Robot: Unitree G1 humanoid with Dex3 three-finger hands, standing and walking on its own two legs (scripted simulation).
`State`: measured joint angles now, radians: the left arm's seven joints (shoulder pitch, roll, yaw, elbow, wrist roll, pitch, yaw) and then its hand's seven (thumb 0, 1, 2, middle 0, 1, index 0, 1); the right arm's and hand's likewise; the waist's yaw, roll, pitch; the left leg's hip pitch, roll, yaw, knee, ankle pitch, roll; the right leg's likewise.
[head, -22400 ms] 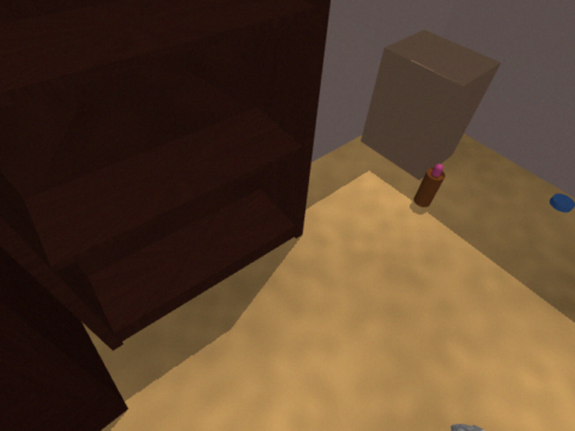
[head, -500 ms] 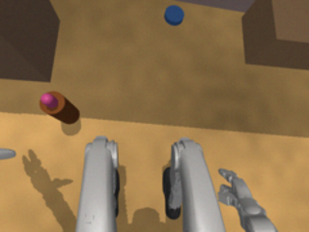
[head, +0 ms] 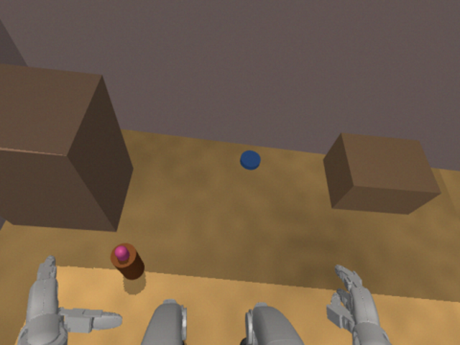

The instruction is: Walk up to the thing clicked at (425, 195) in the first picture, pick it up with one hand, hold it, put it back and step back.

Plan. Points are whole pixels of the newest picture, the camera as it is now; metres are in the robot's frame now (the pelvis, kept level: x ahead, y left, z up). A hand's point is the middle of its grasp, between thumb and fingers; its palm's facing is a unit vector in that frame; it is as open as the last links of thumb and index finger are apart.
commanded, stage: home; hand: left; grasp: from the side
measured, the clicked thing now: (127, 260) +0.40 +0.29 -0.56
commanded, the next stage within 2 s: stand in 1.94 s
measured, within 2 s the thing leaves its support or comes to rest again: neither
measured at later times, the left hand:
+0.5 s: hand (104, 306) +0.18 +0.18 -0.01, palm faces +0.13 -0.94 -0.30, open 17.2 cm
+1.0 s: hand (113, 305) +0.19 +0.17 -0.01, palm faces +0.11 -0.95 -0.29, open 17.4 cm
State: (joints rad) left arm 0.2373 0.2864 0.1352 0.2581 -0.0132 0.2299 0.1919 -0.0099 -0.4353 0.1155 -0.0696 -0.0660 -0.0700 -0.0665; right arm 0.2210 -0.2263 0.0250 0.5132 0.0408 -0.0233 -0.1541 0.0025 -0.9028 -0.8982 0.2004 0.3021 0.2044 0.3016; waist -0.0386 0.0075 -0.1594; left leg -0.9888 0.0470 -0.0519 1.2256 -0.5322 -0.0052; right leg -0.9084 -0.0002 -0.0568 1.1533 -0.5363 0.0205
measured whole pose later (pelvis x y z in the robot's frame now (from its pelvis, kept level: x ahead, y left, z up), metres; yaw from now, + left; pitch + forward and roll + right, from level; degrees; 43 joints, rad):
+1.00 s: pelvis +0.02 -0.02 +0.05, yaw +1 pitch +8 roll -2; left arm 0.47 0.21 -0.01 -0.01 -0.01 0.27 0.14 -0.01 -0.54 0.06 -0.06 -0.05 -0.06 -0.05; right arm 0.28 -0.21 0.02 0.50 0.02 -0.10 -0.18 0.01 -0.90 -0.90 0.20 0.30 0.20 0.30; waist -0.02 0.03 -0.10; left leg -0.64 0.05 -0.03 0.96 -0.46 -0.02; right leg -0.58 0.00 -0.05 0.92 -0.48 0.00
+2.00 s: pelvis +0.02 -0.01 +0.05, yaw +1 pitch +8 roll -2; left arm 0.46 0.21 -0.01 -0.01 -0.01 0.26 0.14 -0.01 -0.56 0.04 -0.05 -0.05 -0.05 -0.05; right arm 0.28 -0.21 0.02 0.51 0.01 -0.12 -0.18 0.01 -0.90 -0.90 0.20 0.30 0.20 0.30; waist -0.01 0.03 -0.10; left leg -0.63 0.04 -0.02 0.96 -0.46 -0.01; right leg -0.57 -0.01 -0.04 0.91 -0.48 0.01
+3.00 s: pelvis +0.01 +0.00 +0.10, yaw +1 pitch -4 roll +0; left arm 0.20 0.32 0.00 1.04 0.03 -0.01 0.02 0.01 0.90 0.90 -0.20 -0.30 -0.21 -0.30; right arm 0.17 -0.30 -0.02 1.07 -0.03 0.00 -0.01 0.00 -0.91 -0.90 0.20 0.30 0.20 0.30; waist 0.01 0.01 0.05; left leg -0.18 -0.01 0.01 0.44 -0.21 0.01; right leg -0.15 -0.05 -0.01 0.46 -0.24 0.03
